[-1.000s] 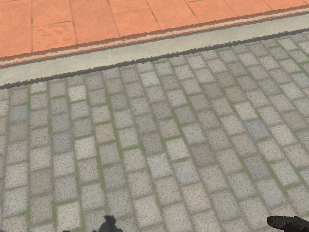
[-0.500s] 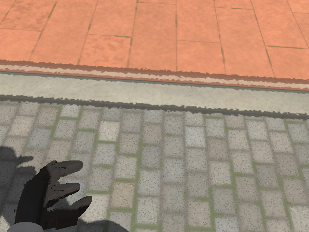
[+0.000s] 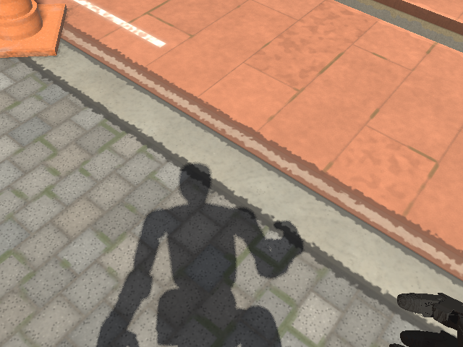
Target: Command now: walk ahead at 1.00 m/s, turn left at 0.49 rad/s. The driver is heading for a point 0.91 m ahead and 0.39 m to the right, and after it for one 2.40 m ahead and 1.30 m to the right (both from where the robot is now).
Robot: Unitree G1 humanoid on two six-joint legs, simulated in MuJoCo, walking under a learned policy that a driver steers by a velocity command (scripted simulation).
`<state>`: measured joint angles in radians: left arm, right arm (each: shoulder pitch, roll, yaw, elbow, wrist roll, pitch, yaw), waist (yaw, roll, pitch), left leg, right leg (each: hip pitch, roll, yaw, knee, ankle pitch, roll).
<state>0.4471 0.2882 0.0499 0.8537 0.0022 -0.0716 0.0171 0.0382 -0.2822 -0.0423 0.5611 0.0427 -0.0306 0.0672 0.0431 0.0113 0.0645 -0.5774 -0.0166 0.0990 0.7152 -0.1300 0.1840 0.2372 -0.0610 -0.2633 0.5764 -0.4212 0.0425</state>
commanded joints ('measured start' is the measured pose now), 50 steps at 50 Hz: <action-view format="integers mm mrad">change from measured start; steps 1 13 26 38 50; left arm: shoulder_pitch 42 -287 96 -78 -256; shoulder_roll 19 47 148 138 79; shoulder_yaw -23 -12 44 51 12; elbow -166 -169 -147 -183 -313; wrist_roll -24 -44 12 -50 -26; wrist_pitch -61 6 17 -1 22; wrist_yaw -12 -28 -55 -1 -28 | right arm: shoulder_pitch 422 259 208 -116 288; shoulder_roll -301 -55 -21 -39 -105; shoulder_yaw -99 -33 30 12 -47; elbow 71 166 17 -91 68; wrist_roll -29 -69 -10 -35 -63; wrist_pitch -9 -123 -152 -105 -85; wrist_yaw -32 -54 -38 -73 -73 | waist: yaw -96 -67 83 32 -120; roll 316 4 -283 -76 41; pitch -375 81 -314 -18 -57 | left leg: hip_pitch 1126 308 -305 287 606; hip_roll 284 121 -83 -15 283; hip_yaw -772 4 -260 -164 -517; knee -211 -608 1023 -133 -442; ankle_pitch -256 156 -378 242 -240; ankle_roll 254 -73 -137 -279 -60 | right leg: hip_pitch -948 -951 141 -736 -1070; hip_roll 75 -89 -163 116 -43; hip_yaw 246 335 1098 648 388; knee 994 420 -252 -323 822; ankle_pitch -133 566 -283 121 131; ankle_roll -82 -45 -498 -273 -104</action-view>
